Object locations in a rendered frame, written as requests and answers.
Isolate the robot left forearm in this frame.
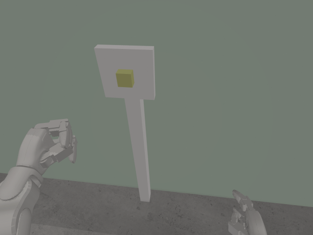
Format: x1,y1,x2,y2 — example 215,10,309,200
0,166,44,235

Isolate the robot right hand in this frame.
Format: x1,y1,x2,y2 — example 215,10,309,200
228,190,267,235

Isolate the robot left hand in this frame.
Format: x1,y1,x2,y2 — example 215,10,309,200
16,118,78,175

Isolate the panel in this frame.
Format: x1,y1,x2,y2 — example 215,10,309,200
94,45,156,202

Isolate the button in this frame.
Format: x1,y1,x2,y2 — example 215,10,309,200
116,69,134,88

